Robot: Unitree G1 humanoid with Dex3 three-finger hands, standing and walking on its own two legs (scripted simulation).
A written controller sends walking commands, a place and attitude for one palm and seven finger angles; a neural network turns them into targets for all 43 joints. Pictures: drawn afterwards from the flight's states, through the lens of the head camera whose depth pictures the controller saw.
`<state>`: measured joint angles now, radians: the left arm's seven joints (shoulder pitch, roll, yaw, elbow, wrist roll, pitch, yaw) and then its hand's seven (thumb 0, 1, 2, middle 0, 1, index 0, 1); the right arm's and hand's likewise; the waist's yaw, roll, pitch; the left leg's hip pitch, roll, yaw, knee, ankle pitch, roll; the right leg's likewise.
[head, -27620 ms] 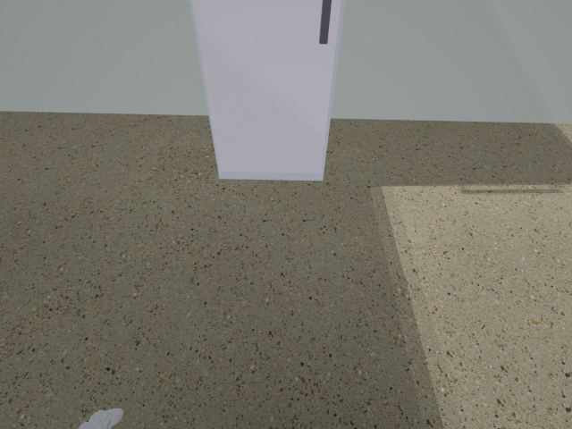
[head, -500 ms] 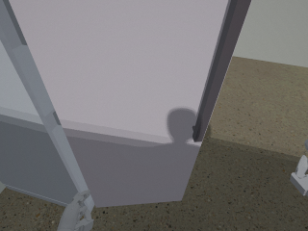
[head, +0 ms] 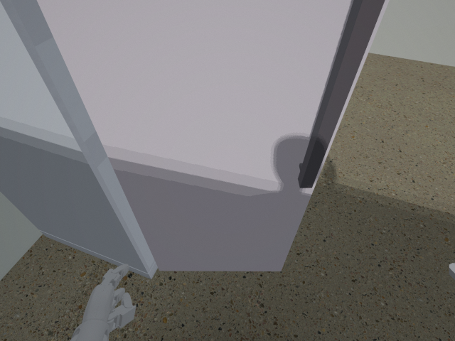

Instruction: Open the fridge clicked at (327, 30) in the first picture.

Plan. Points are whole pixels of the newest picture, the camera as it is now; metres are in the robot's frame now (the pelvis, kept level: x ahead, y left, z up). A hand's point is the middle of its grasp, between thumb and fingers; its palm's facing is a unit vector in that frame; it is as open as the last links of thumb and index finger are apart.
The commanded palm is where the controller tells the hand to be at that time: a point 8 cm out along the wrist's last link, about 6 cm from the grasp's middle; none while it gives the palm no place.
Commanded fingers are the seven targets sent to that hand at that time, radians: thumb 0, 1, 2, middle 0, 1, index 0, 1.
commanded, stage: step back with the hand held close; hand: right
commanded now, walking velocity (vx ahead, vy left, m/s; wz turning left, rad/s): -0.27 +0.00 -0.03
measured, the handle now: (333, 83) +0.48 -0.16 +0.23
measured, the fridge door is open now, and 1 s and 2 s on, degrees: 70 70 70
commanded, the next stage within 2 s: stop stepping back and stand still in 0.90 s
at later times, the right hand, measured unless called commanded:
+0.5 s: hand out of the picture +0.11 -0.29 +0.17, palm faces +0.52 +0.73 -0.44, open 7.4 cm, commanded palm +0.04 -0.32 +0.18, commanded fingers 0.00 -0.90 -0.90 0.20 0.30 0.20 0.30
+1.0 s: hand out of the picture +0.06 -0.24 +0.17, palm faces +0.30 +0.82 -0.49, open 7.4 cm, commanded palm -0.01 -0.28 +0.18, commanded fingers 0.00 -0.90 -0.90 0.20 0.30 0.20 0.30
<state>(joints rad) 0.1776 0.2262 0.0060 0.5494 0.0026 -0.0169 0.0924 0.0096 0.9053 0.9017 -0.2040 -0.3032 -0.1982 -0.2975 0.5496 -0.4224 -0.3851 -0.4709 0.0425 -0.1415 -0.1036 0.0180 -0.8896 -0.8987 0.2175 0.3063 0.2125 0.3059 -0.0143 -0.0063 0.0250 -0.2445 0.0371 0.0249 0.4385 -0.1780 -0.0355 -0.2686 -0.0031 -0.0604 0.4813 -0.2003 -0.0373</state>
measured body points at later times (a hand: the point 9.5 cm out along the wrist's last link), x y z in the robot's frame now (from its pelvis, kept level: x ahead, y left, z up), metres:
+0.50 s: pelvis -0.08 -0.01 -0.02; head -0.07 -0.03 +0.43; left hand +0.11 +0.22 -0.08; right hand +0.08 -0.32 +0.19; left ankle -0.03 +0.14 -0.71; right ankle +0.04 -0.09 -0.74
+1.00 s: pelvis -0.17 +0.01 +0.00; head -0.15 -0.02 +0.45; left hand +0.01 +0.25 -0.05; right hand +0.04 -0.28 +0.19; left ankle -0.17 +0.13 -0.69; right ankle -0.05 -0.08 -0.74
